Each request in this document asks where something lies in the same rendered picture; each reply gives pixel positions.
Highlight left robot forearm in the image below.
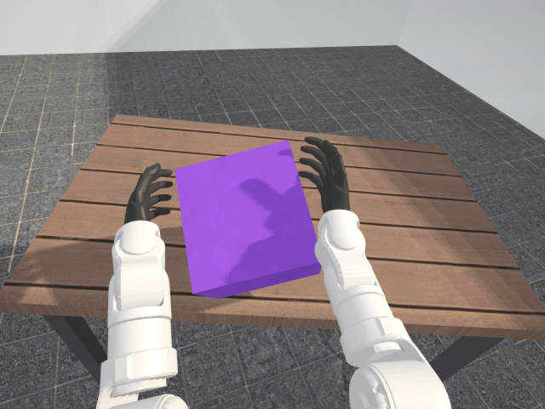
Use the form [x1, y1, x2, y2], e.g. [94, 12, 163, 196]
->
[96, 221, 178, 409]

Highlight left robot hand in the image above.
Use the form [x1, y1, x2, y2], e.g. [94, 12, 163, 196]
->
[124, 163, 173, 225]

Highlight table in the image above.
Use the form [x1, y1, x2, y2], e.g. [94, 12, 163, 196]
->
[0, 114, 545, 384]

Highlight right robot hand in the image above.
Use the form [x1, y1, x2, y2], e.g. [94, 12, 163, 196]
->
[298, 136, 350, 213]

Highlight right robot upper arm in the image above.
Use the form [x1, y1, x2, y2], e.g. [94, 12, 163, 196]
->
[349, 360, 450, 409]

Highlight right robot forearm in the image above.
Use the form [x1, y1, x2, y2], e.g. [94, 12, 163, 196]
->
[314, 210, 451, 409]

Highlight carton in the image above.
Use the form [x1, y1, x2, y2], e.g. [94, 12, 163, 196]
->
[175, 140, 322, 299]

